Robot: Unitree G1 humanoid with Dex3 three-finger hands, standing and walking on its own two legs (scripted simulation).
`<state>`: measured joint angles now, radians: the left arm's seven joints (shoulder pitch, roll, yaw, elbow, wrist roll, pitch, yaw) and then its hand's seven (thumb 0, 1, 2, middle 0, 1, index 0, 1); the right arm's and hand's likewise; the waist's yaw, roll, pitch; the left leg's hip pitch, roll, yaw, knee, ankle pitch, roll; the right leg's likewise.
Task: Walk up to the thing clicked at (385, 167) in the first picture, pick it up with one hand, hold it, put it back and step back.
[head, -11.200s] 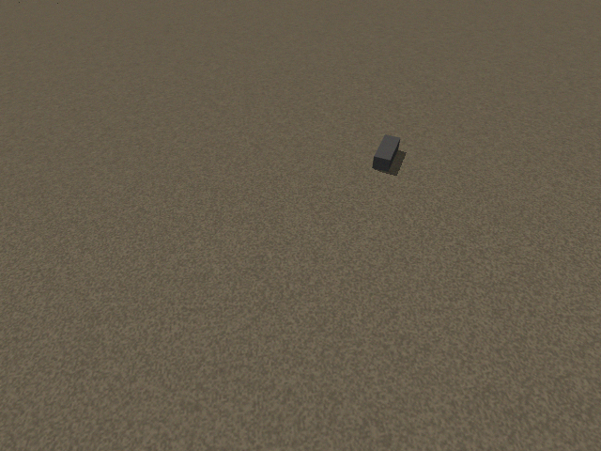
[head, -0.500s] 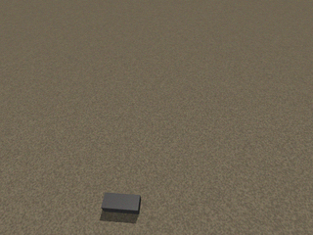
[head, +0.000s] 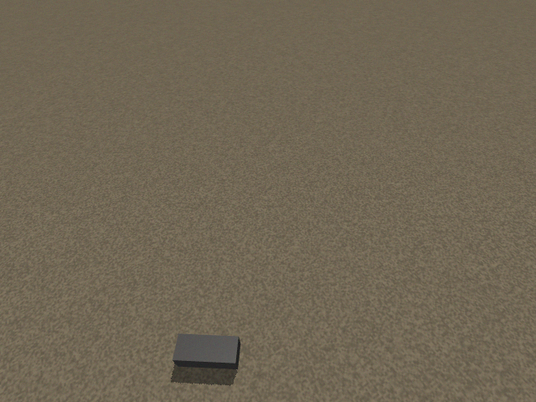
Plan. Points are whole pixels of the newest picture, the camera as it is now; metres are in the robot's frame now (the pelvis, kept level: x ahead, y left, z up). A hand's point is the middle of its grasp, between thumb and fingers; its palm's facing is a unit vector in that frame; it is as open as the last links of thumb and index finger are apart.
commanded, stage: stand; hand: left
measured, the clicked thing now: (208, 351) +0.42 +0.26 -0.74
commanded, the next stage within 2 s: none
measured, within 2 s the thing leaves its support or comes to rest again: neither
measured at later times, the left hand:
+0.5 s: hand out of the picture +0.07 +0.25 -0.16, palm faces -0.01 -0.94 -0.34, open 7.4 cm
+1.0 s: hand out of the picture +0.07 +0.25 -0.16, palm faces -0.02 -0.94 -0.33, open 7.4 cm
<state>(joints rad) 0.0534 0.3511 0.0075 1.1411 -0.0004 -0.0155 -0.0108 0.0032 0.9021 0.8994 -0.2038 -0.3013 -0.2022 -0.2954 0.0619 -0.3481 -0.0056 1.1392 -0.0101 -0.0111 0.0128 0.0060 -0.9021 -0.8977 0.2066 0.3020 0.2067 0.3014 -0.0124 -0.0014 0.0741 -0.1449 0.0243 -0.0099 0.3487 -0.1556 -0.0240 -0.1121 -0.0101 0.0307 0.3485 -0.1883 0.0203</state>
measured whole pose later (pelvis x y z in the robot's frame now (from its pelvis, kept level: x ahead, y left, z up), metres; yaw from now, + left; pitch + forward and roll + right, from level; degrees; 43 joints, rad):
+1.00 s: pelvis +0.01 +0.00 +0.00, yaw +1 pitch -2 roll +0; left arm 0.11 0.35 0.00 1.14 0.00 -0.01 -0.01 0.00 0.90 0.90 -0.20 -0.30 -0.20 -0.30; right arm 0.10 -0.35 0.00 1.15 -0.01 -0.01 0.01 0.01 -0.90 -0.90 0.21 0.30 0.21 0.30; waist -0.01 0.00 0.06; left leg -0.15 0.02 -0.02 0.33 -0.15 -0.02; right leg -0.11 -0.01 0.02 0.33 -0.19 0.02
